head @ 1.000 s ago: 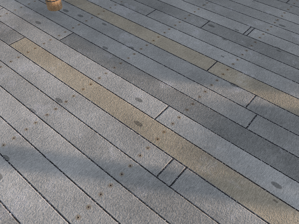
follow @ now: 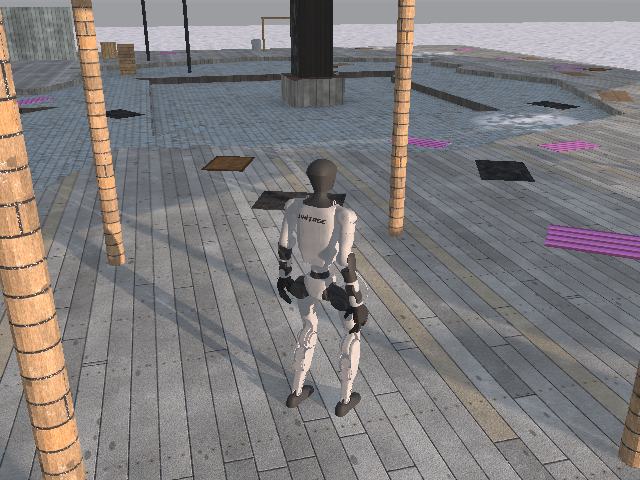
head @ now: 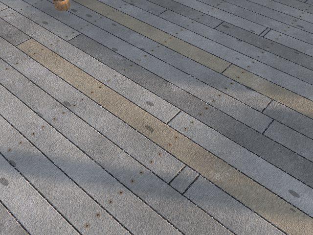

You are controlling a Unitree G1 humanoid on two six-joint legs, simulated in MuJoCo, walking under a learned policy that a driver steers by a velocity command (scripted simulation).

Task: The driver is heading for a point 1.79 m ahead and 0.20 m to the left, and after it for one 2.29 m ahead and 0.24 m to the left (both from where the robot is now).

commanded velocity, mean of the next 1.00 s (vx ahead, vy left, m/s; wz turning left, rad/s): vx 0.28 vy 0.00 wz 0.00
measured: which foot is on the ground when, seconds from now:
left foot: down 0.00-0.50, up 0.52-0.94, down 0.96-1.00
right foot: down 0.00-0.94, up 0.96-1.00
